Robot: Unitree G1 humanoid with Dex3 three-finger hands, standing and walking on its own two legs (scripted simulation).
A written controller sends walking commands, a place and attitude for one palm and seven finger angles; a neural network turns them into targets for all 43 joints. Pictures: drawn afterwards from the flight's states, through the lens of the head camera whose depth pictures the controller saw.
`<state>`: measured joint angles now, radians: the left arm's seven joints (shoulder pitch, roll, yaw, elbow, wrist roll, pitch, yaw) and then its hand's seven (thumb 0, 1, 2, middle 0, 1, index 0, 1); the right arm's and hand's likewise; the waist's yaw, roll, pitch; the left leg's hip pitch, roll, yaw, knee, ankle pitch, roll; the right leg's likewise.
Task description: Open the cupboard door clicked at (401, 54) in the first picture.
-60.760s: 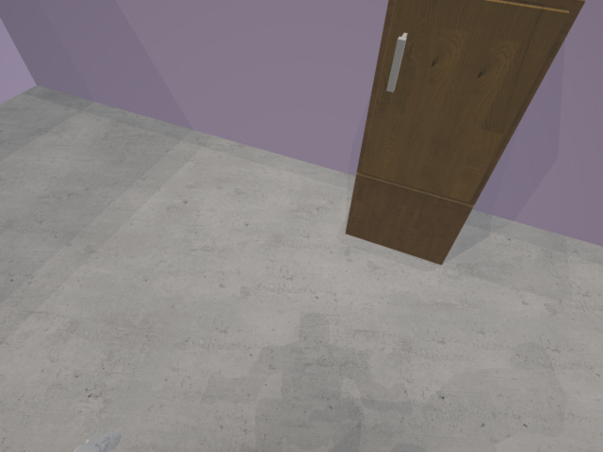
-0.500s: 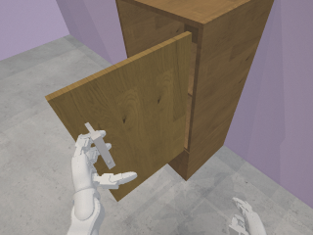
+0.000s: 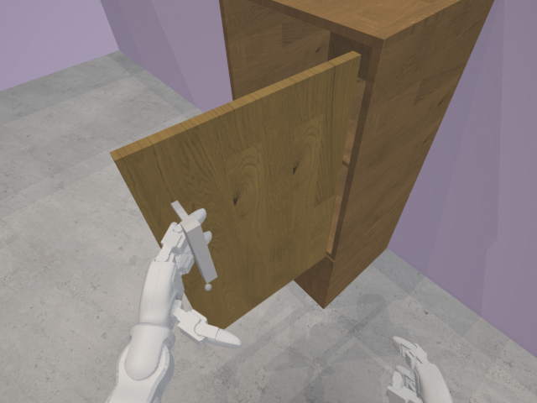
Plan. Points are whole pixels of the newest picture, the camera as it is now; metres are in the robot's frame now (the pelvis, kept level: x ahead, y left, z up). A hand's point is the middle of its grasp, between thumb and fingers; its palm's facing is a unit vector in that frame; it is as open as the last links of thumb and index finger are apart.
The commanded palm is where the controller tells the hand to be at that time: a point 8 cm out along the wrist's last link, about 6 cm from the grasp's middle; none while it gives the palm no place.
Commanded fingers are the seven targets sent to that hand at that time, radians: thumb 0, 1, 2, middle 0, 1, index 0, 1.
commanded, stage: slide the hand sideways off the handle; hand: left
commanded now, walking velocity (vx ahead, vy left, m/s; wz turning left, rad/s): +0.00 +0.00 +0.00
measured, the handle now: (194, 243) +0.33 +0.13 +0.07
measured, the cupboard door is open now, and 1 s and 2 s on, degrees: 85 85 85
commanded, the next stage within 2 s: draw the hand back to the body in 1.06 s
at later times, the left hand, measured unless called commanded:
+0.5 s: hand (172, 314) +0.22 +0.14 +0.07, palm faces -0.13 -0.99 +0.00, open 16.3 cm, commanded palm +0.20 +0.20 +0.07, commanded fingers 0.00 -0.50 0.30 -0.15 -0.30 -0.15 -0.30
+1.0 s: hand (137, 346) +0.18 +0.17 +0.07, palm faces -0.09 -0.99 -0.05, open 16.3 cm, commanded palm +0.16 +0.24 +0.07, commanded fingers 0.00 -0.50 0.30 -0.15 -0.30 -0.15 -0.30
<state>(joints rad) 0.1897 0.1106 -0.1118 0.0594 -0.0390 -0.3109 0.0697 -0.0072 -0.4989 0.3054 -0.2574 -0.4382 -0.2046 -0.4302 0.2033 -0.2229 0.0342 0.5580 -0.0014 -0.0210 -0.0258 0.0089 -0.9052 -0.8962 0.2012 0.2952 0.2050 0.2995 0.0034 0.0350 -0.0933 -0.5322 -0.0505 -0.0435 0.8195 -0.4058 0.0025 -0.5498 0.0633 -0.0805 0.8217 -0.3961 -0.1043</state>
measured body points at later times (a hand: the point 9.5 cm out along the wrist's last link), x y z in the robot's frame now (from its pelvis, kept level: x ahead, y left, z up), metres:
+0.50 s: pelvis +0.01 +0.07 -0.01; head +0.04 +0.06 +0.44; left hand +0.23 +0.19 +0.07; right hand +0.20 -0.14 -0.08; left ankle +0.01 +0.12 -0.70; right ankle +0.01 -0.05 -0.70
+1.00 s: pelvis +0.01 +0.05 -0.02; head +0.03 +0.04 +0.43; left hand +0.18 +0.23 +0.07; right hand +0.19 -0.18 -0.08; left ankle +0.01 +0.12 -0.70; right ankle +0.01 -0.05 -0.70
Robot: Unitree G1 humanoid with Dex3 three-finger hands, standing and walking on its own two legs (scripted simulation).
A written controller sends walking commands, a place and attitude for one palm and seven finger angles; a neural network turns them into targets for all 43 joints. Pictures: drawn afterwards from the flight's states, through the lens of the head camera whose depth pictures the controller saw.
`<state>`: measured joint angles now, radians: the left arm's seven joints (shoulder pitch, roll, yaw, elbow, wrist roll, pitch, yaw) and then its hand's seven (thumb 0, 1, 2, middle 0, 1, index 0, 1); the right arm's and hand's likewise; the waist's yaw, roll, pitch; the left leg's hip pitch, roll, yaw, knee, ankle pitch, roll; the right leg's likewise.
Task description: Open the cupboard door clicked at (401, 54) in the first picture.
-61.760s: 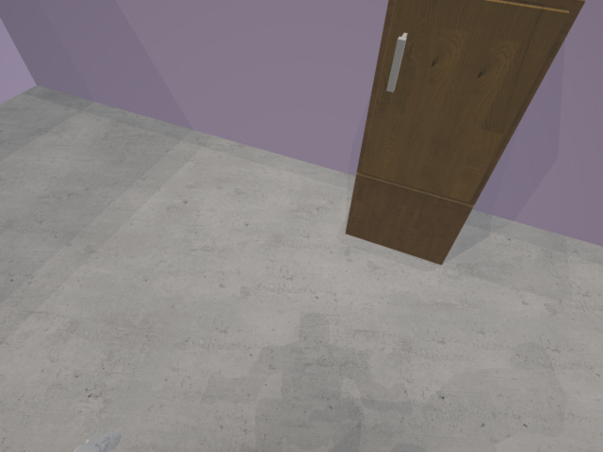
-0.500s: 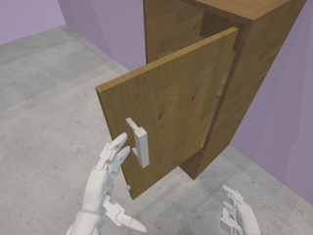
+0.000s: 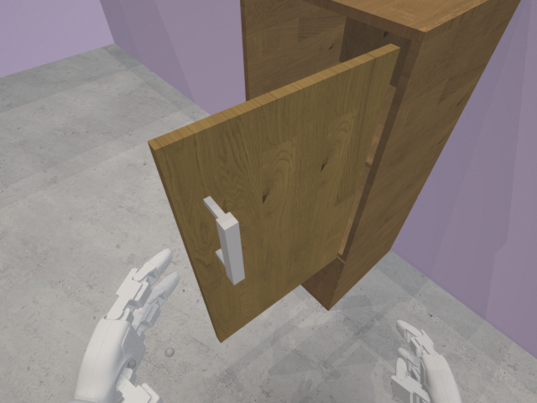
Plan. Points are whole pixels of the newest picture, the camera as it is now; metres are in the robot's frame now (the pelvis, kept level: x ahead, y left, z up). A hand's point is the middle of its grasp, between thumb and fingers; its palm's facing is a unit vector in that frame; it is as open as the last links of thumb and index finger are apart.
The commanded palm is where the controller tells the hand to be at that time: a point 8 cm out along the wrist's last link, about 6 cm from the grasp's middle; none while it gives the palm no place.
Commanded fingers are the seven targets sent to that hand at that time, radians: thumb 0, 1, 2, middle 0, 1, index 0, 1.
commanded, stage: slide the hand sideways off the handle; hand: left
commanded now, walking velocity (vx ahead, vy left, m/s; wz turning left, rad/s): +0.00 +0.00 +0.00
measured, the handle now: (224, 242) +0.32 +0.09 +0.10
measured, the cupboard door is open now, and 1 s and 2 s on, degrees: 85 85 85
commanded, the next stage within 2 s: draw the hand back to the body in 0.06 s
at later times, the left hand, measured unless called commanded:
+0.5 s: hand (129, 333) +0.18 +0.17 +0.12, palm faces -0.03 -1.00 -0.09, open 16.3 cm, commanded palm +0.14 +0.23 +0.13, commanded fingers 0.00 -0.50 0.30 -0.15 -0.30 -0.15 -0.30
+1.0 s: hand (49, 301) +0.19 +0.24 +0.17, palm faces +0.31 -0.88 -0.36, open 13.5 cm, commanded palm +0.14 +0.28 +0.19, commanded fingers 0.00 0.31 0.64 -0.18 -0.30 -0.18 -0.30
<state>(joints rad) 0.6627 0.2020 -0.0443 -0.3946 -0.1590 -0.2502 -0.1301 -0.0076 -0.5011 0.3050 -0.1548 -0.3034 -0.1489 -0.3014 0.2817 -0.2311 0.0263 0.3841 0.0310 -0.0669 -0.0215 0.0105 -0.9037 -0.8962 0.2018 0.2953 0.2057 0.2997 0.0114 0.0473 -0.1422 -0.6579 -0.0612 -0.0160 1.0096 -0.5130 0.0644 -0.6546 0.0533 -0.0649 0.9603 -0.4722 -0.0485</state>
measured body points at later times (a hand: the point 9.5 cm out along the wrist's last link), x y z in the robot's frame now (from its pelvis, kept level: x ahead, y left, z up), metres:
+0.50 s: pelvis +0.00 -0.02 +0.02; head +0.00 -0.03 +0.47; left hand +0.17 +0.22 +0.13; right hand +0.18 -0.25 -0.04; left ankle -0.01 +0.08 -0.68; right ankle +0.01 -0.09 -0.68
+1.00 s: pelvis +0.02 +0.01 +0.05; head +0.00 +0.00 +0.50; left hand +0.17 +0.28 +0.19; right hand +0.21 -0.19 -0.02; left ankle -0.01 +0.08 -0.68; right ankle +0.01 -0.09 -0.68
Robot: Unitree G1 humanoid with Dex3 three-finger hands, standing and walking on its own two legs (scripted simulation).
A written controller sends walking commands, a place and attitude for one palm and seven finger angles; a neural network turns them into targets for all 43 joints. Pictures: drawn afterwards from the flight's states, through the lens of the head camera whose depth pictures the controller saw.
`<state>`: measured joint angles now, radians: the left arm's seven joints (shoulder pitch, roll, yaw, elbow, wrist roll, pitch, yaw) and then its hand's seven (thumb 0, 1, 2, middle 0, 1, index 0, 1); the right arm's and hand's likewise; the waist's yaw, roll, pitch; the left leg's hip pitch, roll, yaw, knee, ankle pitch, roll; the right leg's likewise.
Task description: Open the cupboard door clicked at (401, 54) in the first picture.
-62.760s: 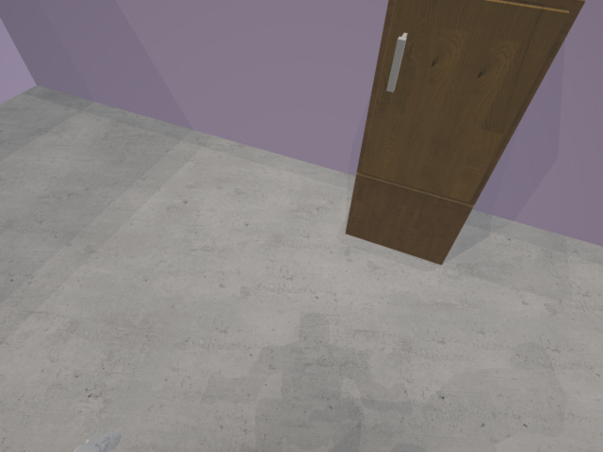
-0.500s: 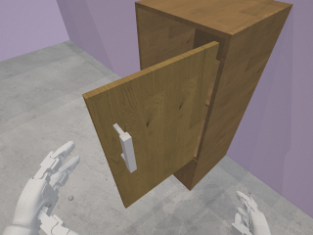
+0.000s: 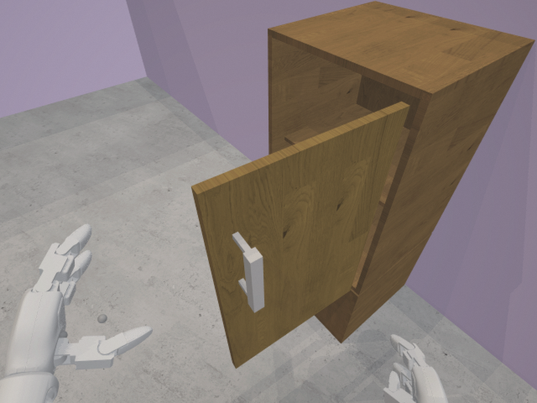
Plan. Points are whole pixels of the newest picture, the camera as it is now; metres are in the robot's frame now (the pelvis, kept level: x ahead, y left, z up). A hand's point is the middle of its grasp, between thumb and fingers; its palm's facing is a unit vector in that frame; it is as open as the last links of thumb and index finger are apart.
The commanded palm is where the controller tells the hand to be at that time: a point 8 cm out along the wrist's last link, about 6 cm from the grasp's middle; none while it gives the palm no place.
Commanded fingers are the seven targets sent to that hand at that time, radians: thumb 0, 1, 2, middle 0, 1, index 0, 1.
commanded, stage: draw the hand back to the body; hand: left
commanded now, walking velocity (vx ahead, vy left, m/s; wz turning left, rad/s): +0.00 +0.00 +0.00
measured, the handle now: (247, 273) +0.30 +0.07 +0.04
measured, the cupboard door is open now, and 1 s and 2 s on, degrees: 85 85 85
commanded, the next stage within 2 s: step back with the hand held close in 0.74 s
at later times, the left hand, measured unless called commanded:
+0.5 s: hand (71, 273) +0.20 +0.25 +0.17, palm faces +0.43 -0.81 -0.39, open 7.9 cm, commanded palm +0.15 +0.29 +0.18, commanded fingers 0.00 0.90 0.90 -0.20 -0.30 -0.20 -0.30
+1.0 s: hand (85, 276) +0.20 +0.23 +0.18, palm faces +0.42 -0.79 -0.44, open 7.5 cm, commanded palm +0.14 +0.26 +0.19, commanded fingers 0.00 0.90 0.90 -0.20 -0.30 -0.20 -0.30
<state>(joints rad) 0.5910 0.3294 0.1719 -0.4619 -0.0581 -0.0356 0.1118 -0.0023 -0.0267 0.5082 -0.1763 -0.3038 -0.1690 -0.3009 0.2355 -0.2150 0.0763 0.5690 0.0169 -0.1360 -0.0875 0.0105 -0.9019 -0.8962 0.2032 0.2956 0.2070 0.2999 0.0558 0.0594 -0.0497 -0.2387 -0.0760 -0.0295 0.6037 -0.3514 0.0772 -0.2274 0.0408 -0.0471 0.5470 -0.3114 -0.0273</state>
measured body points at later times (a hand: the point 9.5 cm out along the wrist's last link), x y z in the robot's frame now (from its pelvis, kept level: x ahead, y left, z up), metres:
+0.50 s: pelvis +0.01 -0.01 +0.01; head -0.01 -0.02 +0.46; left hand +0.18 +0.29 +0.19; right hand +0.20 -0.23 -0.07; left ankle -0.02 +0.06 -0.73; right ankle -0.01 -0.11 -0.73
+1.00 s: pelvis -0.01 -0.03 +0.01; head -0.01 -0.05 +0.46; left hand +0.17 +0.27 +0.20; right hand +0.18 -0.26 -0.07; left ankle -0.02 +0.06 -0.73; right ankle -0.01 -0.11 -0.73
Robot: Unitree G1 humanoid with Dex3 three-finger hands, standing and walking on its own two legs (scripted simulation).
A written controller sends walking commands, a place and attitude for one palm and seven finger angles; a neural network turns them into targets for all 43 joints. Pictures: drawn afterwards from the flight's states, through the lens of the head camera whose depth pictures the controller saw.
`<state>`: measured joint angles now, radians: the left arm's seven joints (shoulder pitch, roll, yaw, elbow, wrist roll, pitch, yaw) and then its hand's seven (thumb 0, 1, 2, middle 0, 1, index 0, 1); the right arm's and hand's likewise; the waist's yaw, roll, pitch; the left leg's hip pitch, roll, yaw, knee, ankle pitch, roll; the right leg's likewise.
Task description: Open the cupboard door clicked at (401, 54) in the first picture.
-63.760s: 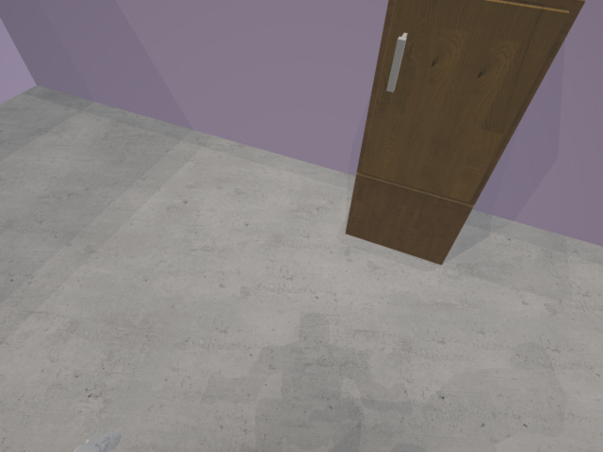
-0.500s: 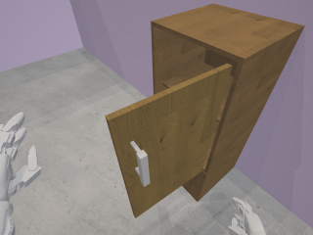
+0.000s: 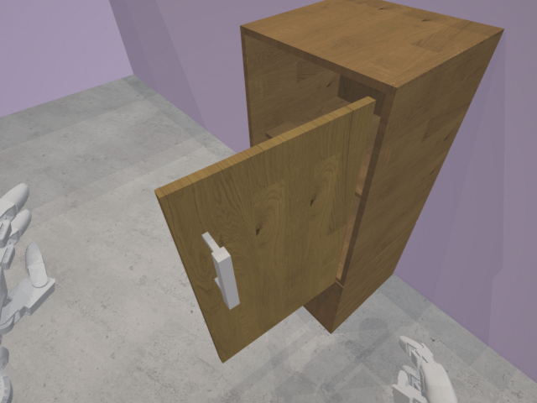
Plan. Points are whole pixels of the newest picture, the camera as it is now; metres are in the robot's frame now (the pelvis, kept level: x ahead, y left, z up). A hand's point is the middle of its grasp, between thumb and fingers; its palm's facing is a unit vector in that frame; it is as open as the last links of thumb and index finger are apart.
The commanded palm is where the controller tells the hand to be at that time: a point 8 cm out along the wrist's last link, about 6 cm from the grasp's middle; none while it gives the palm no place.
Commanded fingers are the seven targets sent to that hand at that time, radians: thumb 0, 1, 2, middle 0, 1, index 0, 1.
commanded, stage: step back with the hand held close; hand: left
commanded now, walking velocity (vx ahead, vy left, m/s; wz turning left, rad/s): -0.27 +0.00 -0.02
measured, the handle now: (220, 271) +0.31 +0.11 +0.03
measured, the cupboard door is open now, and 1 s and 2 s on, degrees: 85 85 85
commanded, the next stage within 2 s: stop stepping back and stand still in 1.22 s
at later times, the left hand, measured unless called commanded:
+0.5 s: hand (1, 342) +0.14 +0.29 +0.15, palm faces +0.38 -0.79 -0.49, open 7.4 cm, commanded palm +0.08 +0.33 +0.17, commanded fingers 0.00 0.90 0.90 -0.20 -0.30 -0.20 -0.30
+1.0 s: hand out of the picture +0.06 +0.32 +0.15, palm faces +0.43 -0.77 -0.47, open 7.5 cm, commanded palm -0.02 +0.36 +0.17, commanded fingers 0.00 0.90 0.90 -0.20 -0.30 -0.20 -0.30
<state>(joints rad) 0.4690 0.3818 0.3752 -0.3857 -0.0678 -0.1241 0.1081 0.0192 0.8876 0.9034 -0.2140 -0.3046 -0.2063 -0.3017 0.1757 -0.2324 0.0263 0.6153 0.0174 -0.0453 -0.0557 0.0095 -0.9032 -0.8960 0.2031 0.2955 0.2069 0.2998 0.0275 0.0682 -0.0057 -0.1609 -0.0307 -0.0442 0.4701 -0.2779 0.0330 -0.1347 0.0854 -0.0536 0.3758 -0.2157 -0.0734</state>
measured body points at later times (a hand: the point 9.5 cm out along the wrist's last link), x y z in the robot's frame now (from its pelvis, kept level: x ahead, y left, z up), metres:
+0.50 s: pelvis -0.06 +0.03 -0.01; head -0.06 +0.04 +0.44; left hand +0.11 +0.33 +0.18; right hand +0.10 -0.22 -0.08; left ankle -0.02 +0.10 -0.74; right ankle -0.01 -0.07 -0.74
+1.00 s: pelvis -0.13 +0.05 -0.02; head -0.11 +0.09 +0.42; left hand +0.04 +0.36 +0.17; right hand +0.04 -0.19 -0.09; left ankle -0.05 +0.13 -0.74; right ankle -0.05 -0.08 -0.73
